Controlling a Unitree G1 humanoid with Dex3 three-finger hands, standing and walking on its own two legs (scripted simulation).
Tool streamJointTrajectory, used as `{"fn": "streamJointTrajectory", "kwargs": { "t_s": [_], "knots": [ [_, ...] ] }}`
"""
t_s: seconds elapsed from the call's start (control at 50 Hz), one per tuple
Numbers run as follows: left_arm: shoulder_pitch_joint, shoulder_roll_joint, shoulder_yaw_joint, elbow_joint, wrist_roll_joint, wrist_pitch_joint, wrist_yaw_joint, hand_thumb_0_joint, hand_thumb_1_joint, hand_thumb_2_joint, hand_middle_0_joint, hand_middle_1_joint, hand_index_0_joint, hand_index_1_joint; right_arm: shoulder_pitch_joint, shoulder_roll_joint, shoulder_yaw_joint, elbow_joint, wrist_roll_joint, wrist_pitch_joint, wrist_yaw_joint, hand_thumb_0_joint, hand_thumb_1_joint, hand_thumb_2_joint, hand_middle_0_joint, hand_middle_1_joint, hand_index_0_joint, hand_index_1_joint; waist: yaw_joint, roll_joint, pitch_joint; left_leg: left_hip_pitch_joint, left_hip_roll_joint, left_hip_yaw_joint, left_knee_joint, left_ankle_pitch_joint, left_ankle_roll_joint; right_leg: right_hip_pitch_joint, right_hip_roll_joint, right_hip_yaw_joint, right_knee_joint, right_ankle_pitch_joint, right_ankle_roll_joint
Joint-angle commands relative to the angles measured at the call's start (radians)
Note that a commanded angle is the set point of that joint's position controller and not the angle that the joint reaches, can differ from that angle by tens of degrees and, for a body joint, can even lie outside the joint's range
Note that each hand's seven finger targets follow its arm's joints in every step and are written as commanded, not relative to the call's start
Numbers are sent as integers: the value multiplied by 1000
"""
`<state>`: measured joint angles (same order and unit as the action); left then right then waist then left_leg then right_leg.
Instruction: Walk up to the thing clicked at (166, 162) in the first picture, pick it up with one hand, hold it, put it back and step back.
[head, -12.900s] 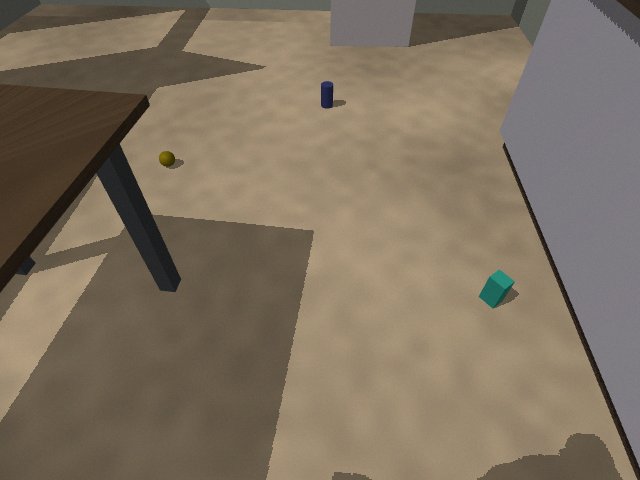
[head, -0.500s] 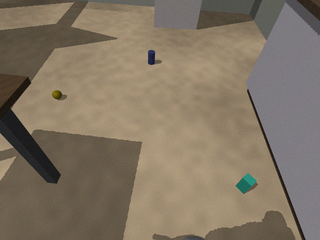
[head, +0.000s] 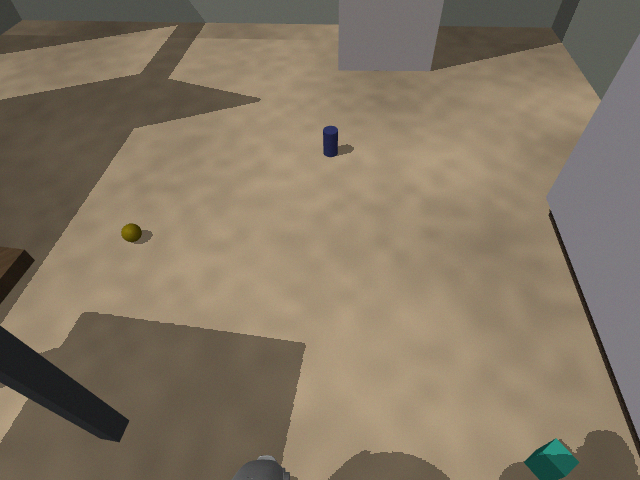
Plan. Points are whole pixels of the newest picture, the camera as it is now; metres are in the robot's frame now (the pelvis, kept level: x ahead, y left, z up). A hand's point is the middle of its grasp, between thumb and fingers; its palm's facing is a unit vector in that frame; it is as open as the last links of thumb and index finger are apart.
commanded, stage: walk up
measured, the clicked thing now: (131, 232) +1.08 +0.88 -0.73
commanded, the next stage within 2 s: none
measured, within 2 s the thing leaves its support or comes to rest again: neither
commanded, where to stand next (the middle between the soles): +0.57 +0.02 m, yaw +0 degrees
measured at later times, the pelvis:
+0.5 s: pelvis +0.22 +0.01 -0.01, yaw +0 degrees
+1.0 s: pelvis +0.39 +0.03 -0.02, yaw +14 degrees
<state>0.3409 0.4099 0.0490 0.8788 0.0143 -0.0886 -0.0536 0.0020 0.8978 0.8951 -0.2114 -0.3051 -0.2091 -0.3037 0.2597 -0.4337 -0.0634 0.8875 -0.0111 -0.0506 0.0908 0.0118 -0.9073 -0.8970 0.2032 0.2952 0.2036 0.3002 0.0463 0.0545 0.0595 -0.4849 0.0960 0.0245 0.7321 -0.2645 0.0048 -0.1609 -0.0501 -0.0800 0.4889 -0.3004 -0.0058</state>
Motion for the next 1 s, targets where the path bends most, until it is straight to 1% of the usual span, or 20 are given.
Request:
{"fn": "streamJointTrajectory", "kwargs": {
  "t_s": [0.0, 0.04, 0.06, 0.08, 0.1, 0.16, 0.22, 0.28, 0.36, 0.46, 0.48, 0.5, 0.52, 0.62, 0.76, 0.84, 0.86, 0.88, 0.9, 0.98],
  "knots": [
    [-57, 295, 80, -94, -10, -19, 15, 0, 900, 900, -200, -300, -200, -300, -3, -158, -60, -79, -7, -35, -10, 0, -900, -900, 200, 300, 200, 300, -40, -165, -27, 182, -28, 62, -147, 112, 9, -111, -198, 130, -126, 34, -179],
    [-66, 258, 63, -100, -2, -14, 15, 0, 900, 900, -200, -300, -200, -300, 121, -194, -79, -42, -10, -39, -22, 0, -900, -900, 200, 300, 200, 300, -120, -83, -74, 418, -64, 77, -163, 79, 30, -224, -154, 83, 76, 119, -141],
    [-14, 199, 43, -99, -5, -10, 16, 0, 900, 900, -200, -300, -200, -300, 222, -253, -99, -17, -15, -47, -34, 0, -900, -900, 200, 300, 200, 300, -160, 109, -135, 555, 0, -52, -263, -92, 75, -306, -72, 7, 383, 157, -105],
    [19, 122, 22, -113, -17, -6, 15, 0, 900, 900, -200, -300, -200, -300, 247, -338, -117, -44, -23, -55, -46, 0, -900, -900, 200, 300, 200, 300, -148, 298, -135, 629, 276, -561, -428, -273, 163, -542, 72, 24, 639, -199, -40],
    [-2, 242, 48, -92, -15, 1, 36, 0, 900, 900, -200, -300, -200, -300, 205, -375, -124, -66, 16, -52, -46, 0, -900, -900, 200, 300, 200, 300, -144, 145, -123, 548, 372, -725, -509, -349, 271, -557, 46, 126, 726, -239, -57],
    [10, 241, 44, -39, -27, 1, 33, 0, 900, 900, -200, -300, -200, -300, 80, -256, -77, -87, 15, -53, -60, 0, -900, -900, 200, 300, 200, 300, -69, 47, 11, 382, 232, -345, -456, 6, 196, -498, -38, 190, 667, -54, -51],
    [46, 217, 45, -15, -18, 13, 12, 0, 900, 900, -200, -300, -200, -300, 60, -229, -64, -98, 13, -59, -60, 0, -900, -900, 200, 300, 200, 300, -46, 102, -8, 318, 184, -160, -443, 177, 201, -385, -61, 120, 514, -27, -19],
    [-50, 200, 48, -55, -5, 18, -6, 0, 900, 900, -200, -300, -200, -300, 79, -251, -71, -109, 6, -61, -58, 0, -900, -900, 200, 300, 200, 300, -72, 113, 16, 322, 198, -144, -472, 125, 239, -395, -73, 79, 362, -6, -3],
    [-115, 185, 53, -69, -3, 13, -16, 0, 900, 900, -200, -300, -200, -300, 83, -251, -68, -119, 10, -55, -54, 0, -900, -900, 200, 300, 200, 300, -80, 86, 7, 314, 157, -97, -447, 103, 206, -321, -37, 34, 189, 104, -15],
    [-38, 229, 99, -73, 10, -14, -1, 0, 900, 900, -200, -300, -200, -300, 130, -161, -24, -151, 31, -34, -58, 0, -900, -900, 200, 300, 200, 300, 18, -139, -78, 66, 66, -101, -115, 253, 115, 169, 30, 45, -10, 119, -48],
    [72, 289, 119, -73, 20, -21, 9, 0, 900, 900, -200, -300, -200, -300, 120, -129, -7, -175, 33, -40, -59, 0, -900, -900, 200, 300, 200, 300, 75, -271, -148, -40, -36, -4, 159, 131, 77, 285, -165, 279, -105, -15, -105],
    [101, 359, 126, -80, 10, -22, 17, 0, 900, 900, -200, -300, -200, -300, 121, -117, -9, -184, 24, -35, -65, 0, -900, -900, 200, 300, 200, 300, 80, -351, -153, -194, -125, 45, 346, -239, 43, 309, -429, 601, -261, -156, -195],
    [24, 336, 116, -102, -2, -14, 16, 0, 900, 900, -200, -300, -200, -300, 101, -210, -38, -151, 8, -20, -77, 0, -900, -900, 200, 300, 200, 300, 56, -213, -133, -189, -45, -60, 438, -245, 42, 215, -455, 613, -243, -231, -253],
    [-104, 254, 94, -148, 0, -5, 16, 0, 900, 900, -200, -300, -200, -300, 172, -190, -44, -78, 6, -20, -45, 0, -900, -900, 200, 300, 200, 300, -17, -233, 4, -95, 39, -44, 226, -74, 10, -2, -279, 160, -258, -68, -217],
    [-129, 259, 101, -190, 9, 7, -6, 0, 900, 900, -200, -300, -200, -300, 137, -156, -54, -89, 5, -27, -28, 0, -900, -900, 200, 300, 200, 300, -13, -221, -27, 99, -14, 88, -57, 88, -11, -97, -253, -1, -202, -145, -187],
    [-138, 212, 74, -191, 19, 36, -10, 0, 900, 900, -200, -300, -200, -300, 273, -220, -83, -46, -1, -43, -58, 0, -900, -900, 200, 300, 200, 300, -107, -40, -67, 400, -80, 88, -124, -16, 35, -279, -207, -41, 104, -286, -129],
    [-112, 153, 55, -192, 10, 39, -10, 0, 900, 900, -200, -300, -200, -300, 336, -276, -95, -44, -7, -52, -77, 0, -900, -900, 200, 300, 200, 300, -150, 146, -63, 476, 14, -124, -282, -222, 91, -389, -126, -96, 423, -144, -89],
    [-94, 120, 46, -204, -2, 38, -12, 0, 900, 900, -200, -300, -200, -300, 346, -362, -107, -80, -7, -61, -88, 0, -900, -900, 200, 300, 200, 300, -137, 258, -37, 540, 271, -659, -448, -217, 204, -618, 28, -57, 653, -224, -32],
    [-131, 228, 66, -193, -1, 40, 5, 0, 900, 900, -200, -300, -200, -300, 322, -378, -112, -98, 19, -62, -90, 0, -900, -900, 200, 300, 200, 300, -138, 108, -43, 504, 370, -825, -482, -113, 306, -627, -29, 77, 704, -237, -35],
    [-47, 220, 69, -118, -9, 57, 13, 0, 900, 900, -200, -300, -200, -300, 216, -267, -67, -122, 22, -78, -113, 0, -900, -900, 200, 300, 200, 300, -44, 46, -37, 360, 193, -331, -320, 392, 207, -481, -117, 133, 628, -95, -32]
  ]
}}
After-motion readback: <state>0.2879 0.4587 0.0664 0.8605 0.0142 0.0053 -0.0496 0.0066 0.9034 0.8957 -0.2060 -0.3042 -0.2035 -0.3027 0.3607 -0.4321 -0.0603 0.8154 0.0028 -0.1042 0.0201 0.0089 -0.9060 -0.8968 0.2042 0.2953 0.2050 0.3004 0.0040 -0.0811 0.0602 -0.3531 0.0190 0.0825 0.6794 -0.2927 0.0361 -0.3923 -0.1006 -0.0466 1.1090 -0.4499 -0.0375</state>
